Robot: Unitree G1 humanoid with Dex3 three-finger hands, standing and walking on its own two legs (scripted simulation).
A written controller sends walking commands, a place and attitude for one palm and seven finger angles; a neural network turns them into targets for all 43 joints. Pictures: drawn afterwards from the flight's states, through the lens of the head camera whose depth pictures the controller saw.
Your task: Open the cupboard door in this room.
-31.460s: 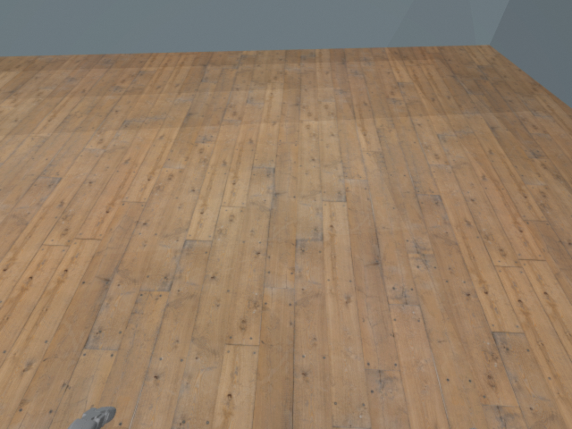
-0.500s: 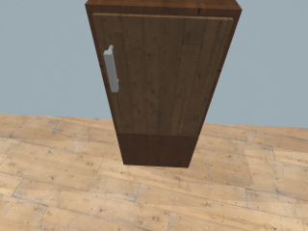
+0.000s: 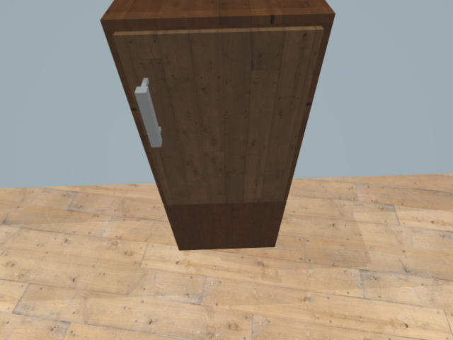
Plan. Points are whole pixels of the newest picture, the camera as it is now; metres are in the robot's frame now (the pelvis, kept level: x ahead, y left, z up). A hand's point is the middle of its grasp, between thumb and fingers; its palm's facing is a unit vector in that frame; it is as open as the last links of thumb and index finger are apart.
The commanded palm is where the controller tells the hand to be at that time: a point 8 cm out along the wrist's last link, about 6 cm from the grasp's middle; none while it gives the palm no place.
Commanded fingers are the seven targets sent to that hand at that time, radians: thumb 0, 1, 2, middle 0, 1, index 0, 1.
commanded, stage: come to a stop and stand still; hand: left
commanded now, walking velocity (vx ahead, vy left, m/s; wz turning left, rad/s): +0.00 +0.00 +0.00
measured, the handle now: (151, 113) +0.57 +0.21 +0.08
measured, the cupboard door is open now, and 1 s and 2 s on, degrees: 0 0 0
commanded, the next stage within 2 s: look again from close up in 0.58 s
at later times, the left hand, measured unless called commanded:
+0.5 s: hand out of the picture +0.03 +0.13 -0.17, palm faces +0.05 -0.97 -0.23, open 7.3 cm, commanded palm none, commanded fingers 0.00 0.90 0.90 -0.20 -0.30 -0.20 -0.30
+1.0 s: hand out of the picture +0.01 +0.12 -0.17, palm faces +0.07 -0.98 -0.20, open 7.3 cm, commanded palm none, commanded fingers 0.00 0.90 0.90 -0.20 -0.30 -0.20 -0.30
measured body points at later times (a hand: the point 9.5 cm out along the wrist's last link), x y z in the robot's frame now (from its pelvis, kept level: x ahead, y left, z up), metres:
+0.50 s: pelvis +0.01 -0.05 +0.00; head +0.03 -0.06 +0.45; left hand +0.03 +0.18 -0.15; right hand +0.03 -0.28 -0.16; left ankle -0.05 +0.08 -0.73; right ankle +0.02 -0.18 -0.73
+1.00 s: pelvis +0.00 -0.06 +0.01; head +0.02 -0.05 +0.45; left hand +0.01 +0.17 -0.15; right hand +0.00 -0.27 -0.16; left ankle -0.05 +0.08 -0.73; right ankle +0.02 -0.18 -0.73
